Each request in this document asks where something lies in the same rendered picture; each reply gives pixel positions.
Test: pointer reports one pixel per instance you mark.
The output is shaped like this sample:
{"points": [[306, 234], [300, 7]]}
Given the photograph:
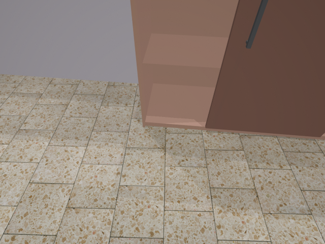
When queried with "handle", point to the handle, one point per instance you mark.
{"points": [[256, 23]]}

